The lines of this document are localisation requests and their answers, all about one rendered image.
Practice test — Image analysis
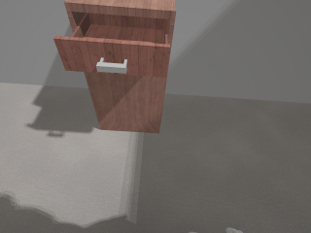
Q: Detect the cabinet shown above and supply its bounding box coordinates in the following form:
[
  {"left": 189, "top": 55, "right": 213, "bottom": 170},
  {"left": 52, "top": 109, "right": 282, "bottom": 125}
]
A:
[{"left": 64, "top": 0, "right": 177, "bottom": 134}]

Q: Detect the drawer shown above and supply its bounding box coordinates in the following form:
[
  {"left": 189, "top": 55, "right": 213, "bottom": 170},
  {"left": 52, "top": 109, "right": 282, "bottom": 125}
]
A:
[{"left": 53, "top": 13, "right": 170, "bottom": 78}]

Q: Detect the handle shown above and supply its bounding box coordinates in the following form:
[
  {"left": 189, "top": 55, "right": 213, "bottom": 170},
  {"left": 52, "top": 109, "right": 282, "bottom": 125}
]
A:
[{"left": 96, "top": 57, "right": 127, "bottom": 74}]

